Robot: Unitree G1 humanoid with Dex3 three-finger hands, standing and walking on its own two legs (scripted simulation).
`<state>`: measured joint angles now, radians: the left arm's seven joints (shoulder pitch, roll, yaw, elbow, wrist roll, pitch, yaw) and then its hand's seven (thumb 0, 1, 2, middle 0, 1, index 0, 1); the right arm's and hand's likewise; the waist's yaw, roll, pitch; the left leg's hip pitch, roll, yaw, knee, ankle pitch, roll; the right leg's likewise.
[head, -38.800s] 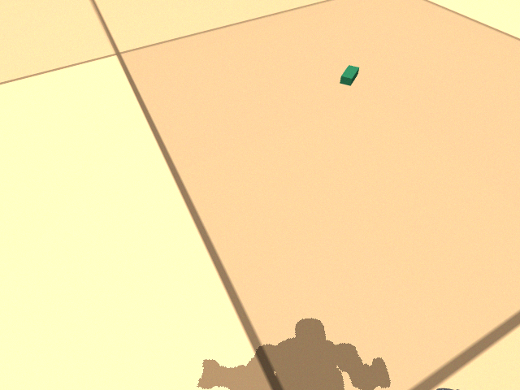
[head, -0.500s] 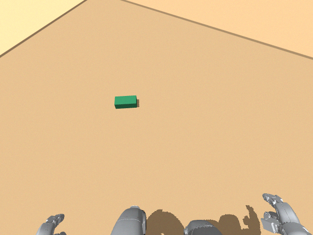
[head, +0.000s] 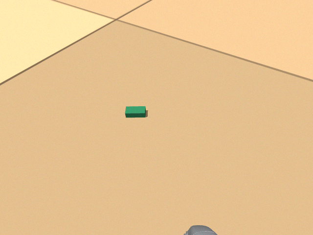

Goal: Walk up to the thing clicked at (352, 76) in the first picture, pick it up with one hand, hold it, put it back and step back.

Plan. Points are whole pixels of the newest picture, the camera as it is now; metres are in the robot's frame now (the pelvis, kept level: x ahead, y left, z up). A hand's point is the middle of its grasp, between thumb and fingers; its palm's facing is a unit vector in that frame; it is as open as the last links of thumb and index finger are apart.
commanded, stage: step back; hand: left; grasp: from above
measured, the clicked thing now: (135, 111) +1.11 +0.22 -0.74
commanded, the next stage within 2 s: stand in 0.70 s
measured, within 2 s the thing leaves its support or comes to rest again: neither
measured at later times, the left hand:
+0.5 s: hand out of the picture +0.10 +0.28 -0.16, palm faces +0.04 -0.93 -0.36, open 7.4 cm
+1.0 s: hand (77, 230) +0.15 +0.26 -0.14, palm faces -0.03 -0.94 -0.34, open 7.4 cm
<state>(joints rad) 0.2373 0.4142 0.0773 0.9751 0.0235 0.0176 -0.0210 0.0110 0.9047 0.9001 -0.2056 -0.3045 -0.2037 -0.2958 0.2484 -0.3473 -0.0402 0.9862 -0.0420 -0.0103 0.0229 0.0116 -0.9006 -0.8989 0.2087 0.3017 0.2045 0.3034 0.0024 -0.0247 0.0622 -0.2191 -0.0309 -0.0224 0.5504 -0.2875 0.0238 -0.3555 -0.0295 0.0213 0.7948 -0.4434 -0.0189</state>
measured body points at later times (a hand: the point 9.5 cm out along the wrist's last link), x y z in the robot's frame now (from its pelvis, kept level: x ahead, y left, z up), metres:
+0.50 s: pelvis +0.04 +0.01 +0.00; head +0.06 +0.02 +0.45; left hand +0.10 +0.33 -0.13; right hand +0.14 -0.29 -0.12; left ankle +0.07 +0.14 -0.73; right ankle +0.03 -0.12 -0.73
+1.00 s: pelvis +0.05 +0.01 +0.02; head +0.06 +0.01 +0.47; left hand +0.15 +0.30 -0.11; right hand +0.15 -0.29 -0.11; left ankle +0.07 +0.14 -0.73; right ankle +0.03 -0.12 -0.73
